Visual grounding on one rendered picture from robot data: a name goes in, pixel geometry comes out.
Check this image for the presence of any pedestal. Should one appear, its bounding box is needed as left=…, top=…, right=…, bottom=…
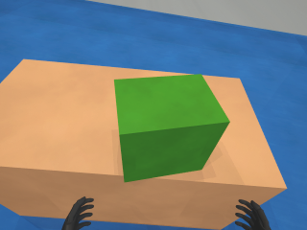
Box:
left=0, top=58, right=287, bottom=230

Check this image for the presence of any left robot hand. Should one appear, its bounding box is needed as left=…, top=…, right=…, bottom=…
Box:
left=61, top=196, right=94, bottom=230

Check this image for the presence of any right robot hand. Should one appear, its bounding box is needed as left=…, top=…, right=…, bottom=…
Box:
left=235, top=199, right=271, bottom=230

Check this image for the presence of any carton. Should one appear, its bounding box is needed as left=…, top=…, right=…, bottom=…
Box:
left=114, top=74, right=230, bottom=183

